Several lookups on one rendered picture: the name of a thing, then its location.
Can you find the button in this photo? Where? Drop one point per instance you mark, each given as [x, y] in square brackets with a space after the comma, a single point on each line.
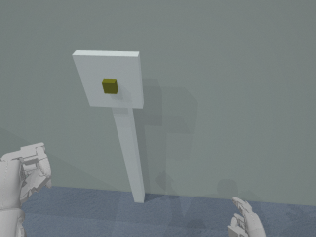
[110, 86]

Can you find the panel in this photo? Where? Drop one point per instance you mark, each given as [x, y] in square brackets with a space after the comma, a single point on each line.
[93, 67]

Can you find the robot left hand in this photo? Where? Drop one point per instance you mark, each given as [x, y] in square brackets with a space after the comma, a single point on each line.
[13, 174]

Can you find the robot right hand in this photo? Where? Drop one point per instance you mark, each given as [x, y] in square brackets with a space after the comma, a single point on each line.
[249, 226]

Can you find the robot left forearm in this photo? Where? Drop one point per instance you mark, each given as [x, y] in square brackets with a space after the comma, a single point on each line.
[11, 220]

